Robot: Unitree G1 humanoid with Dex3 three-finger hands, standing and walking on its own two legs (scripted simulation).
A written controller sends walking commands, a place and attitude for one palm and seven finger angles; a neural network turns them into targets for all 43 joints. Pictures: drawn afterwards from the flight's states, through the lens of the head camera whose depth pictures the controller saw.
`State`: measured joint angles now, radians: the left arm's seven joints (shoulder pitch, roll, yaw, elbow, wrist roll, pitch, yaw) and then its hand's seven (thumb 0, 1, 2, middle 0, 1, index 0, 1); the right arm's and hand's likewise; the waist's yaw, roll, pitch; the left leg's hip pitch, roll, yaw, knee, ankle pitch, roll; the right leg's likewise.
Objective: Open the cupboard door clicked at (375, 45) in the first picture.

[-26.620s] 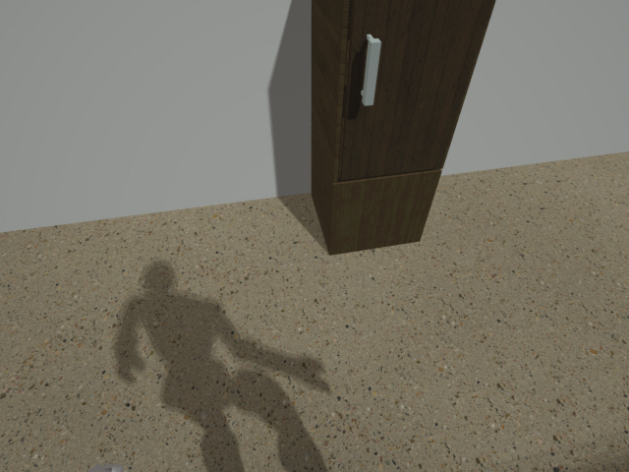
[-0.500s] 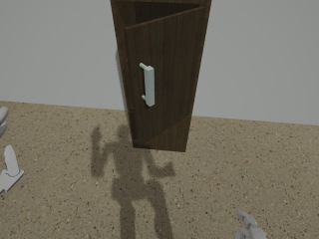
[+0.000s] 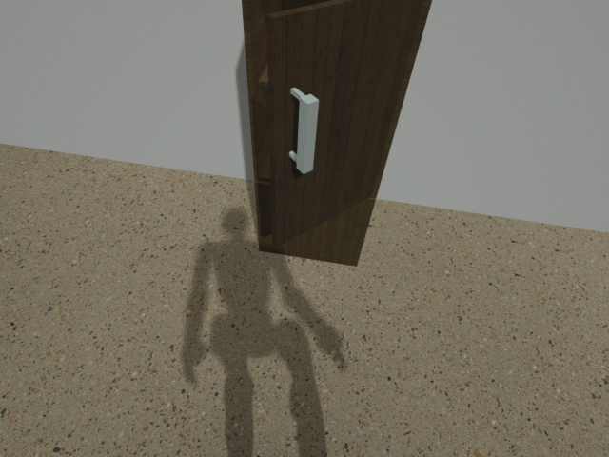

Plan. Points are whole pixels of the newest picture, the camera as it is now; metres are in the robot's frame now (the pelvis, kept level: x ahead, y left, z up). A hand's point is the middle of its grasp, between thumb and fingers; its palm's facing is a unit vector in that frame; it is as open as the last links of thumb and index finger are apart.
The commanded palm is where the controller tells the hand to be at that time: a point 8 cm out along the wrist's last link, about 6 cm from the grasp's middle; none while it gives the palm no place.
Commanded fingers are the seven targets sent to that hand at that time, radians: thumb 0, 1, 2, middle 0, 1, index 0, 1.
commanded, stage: let the arm hang, fingers relaxed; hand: left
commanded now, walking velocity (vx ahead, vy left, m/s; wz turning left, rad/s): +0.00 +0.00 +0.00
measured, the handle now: (300, 131) +0.69 +0.05 +0.04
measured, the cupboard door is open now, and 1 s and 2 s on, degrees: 46 46 46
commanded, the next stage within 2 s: look to check the result in 0.74 s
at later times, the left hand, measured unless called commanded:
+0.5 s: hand out of the picture +0.03 +0.22 -0.16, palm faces +0.04 -0.96 -0.28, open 7.4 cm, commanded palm none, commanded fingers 0.00 0.90 0.90 -0.20 -0.30 -0.20 -0.30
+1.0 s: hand out of the picture +0.09 +0.22 -0.15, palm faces +0.01 -0.95 -0.32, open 7.4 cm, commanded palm none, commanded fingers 0.00 0.90 0.90 -0.20 -0.30 -0.20 -0.30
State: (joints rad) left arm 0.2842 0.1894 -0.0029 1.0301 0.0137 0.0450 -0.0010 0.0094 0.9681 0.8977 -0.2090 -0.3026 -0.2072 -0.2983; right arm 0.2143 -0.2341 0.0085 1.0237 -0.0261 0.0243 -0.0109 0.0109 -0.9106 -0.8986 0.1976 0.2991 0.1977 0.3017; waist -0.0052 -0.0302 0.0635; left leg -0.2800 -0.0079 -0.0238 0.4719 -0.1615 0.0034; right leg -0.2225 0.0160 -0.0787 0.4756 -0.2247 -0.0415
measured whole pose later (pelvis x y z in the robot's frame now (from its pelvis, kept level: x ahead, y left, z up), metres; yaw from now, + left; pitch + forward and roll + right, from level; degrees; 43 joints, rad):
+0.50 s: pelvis +0.00 +0.00 +0.00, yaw +0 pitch -2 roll +0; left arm 0.21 0.24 0.03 1.13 0.01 0.00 0.01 0.00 0.91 0.90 -0.20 -0.30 -0.20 -0.30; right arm 0.24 -0.20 -0.01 1.13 -0.03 0.01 -0.02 0.01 -0.91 -0.90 0.20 0.30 0.20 0.30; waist 0.00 0.02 0.04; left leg -0.24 -0.03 -0.02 0.42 -0.14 0.01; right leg -0.20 0.00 -0.08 0.45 -0.22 -0.03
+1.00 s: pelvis +0.03 -0.01 +0.01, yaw +0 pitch -2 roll +0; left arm 0.13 0.28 0.02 1.14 0.01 -0.01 0.01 0.00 0.91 0.90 -0.20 -0.30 -0.20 -0.30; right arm 0.12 -0.29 -0.01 1.13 -0.02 0.00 -0.02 0.01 -0.91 -0.90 0.20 0.30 0.20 0.30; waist 0.00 0.02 0.07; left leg -0.16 0.00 -0.03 0.34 -0.14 -0.01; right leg -0.11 0.02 -0.08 0.35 -0.21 -0.05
